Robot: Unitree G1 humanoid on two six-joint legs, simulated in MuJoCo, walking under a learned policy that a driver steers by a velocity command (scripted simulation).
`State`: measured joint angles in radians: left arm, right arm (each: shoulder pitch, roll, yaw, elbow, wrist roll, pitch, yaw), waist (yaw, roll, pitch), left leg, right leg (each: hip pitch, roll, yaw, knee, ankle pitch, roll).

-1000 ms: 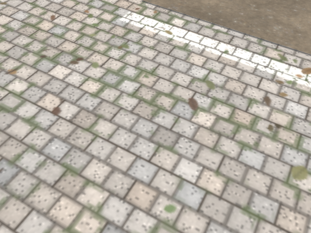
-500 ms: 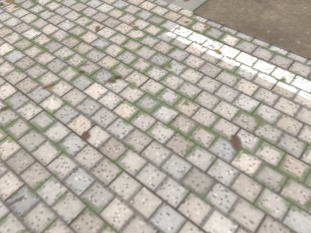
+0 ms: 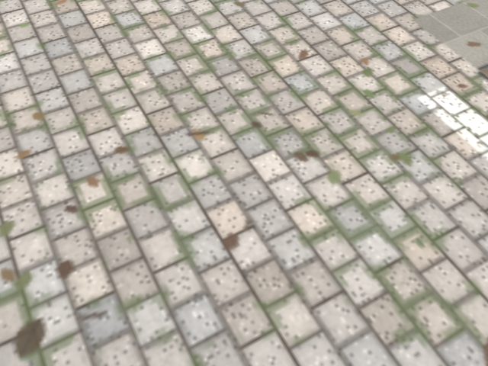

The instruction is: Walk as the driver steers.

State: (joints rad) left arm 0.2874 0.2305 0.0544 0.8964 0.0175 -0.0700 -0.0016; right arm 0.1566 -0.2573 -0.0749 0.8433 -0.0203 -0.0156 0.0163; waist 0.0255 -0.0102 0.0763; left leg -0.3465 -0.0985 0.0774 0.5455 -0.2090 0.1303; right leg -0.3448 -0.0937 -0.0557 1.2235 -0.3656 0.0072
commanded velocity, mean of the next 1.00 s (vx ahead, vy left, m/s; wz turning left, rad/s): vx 0.50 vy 0.00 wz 0.57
